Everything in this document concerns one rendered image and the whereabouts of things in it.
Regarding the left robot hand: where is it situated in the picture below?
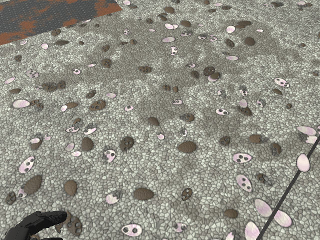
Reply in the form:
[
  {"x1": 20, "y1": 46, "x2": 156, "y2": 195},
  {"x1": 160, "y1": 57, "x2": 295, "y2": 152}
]
[{"x1": 4, "y1": 211, "x2": 67, "y2": 240}]

